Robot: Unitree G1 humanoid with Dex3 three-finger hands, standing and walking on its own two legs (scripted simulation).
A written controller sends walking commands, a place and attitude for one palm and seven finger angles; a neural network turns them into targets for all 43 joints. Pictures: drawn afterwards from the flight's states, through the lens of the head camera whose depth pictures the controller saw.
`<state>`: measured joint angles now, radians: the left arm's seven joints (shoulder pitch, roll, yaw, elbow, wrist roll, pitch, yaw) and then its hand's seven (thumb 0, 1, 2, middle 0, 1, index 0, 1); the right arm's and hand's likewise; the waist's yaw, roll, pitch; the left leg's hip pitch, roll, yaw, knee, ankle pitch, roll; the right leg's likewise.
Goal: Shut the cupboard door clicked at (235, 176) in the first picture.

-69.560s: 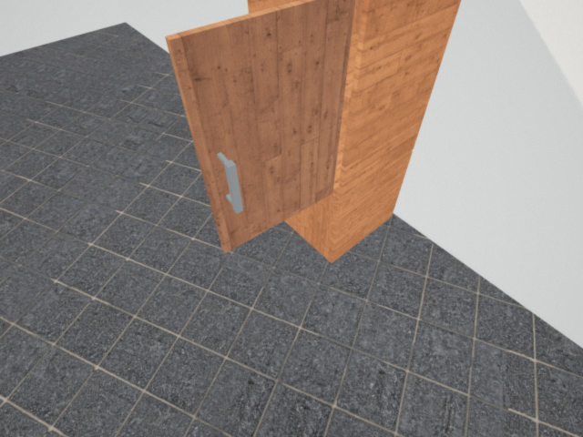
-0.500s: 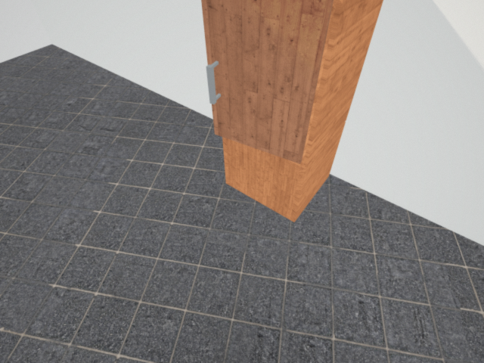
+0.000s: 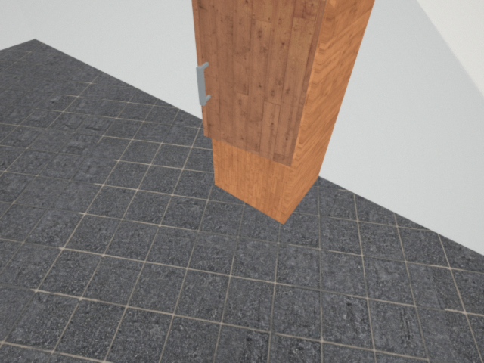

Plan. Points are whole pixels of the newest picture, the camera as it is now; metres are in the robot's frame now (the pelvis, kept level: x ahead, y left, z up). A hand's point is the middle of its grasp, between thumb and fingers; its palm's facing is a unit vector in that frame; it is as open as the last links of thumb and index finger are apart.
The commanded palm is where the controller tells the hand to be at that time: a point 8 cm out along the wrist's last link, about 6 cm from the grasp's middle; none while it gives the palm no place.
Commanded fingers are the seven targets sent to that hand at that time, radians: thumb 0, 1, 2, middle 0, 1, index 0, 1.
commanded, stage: look to check the result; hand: left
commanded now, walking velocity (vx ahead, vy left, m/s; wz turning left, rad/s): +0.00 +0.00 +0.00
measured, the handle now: (204, 84) +1.01 +0.18 -0.08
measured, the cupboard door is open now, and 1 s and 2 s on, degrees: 8 8 8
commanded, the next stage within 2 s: walk to a spot facing it in 0.46 s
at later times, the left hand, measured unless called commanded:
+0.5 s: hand out of the picture +0.02 +0.19 -0.17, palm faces +0.01 -0.97 -0.22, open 7.4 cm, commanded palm none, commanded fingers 0.00 0.90 0.90 -0.20 -0.30 -0.20 -0.30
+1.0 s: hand out of the picture +0.02 +0.22 -0.21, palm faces +0.21 -0.95 -0.21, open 7.4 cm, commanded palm none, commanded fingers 0.00 0.90 0.90 -0.20 -0.30 -0.20 -0.30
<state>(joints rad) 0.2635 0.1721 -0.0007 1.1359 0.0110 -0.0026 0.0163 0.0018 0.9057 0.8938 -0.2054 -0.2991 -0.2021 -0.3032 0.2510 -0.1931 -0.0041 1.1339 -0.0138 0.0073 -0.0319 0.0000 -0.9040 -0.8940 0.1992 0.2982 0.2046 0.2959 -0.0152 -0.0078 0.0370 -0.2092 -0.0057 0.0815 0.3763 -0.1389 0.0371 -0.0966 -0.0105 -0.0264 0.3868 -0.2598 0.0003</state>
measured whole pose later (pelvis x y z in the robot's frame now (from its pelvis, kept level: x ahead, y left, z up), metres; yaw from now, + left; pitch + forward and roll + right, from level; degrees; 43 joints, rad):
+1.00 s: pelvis +0.01 +0.02 -0.03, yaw +12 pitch -2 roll -1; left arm 0.21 0.22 0.06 1.01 0.01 0.05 0.03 0.00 0.90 0.89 -0.21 -0.30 -0.20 -0.30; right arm 0.23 -0.19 -0.04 1.01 -0.02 0.04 0.00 0.00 -0.90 -0.89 0.20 0.30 0.20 0.30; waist -0.03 -0.05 0.12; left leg -0.36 -0.01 0.07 0.71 -0.30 0.05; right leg -0.25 -0.09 -0.13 0.87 -0.55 0.03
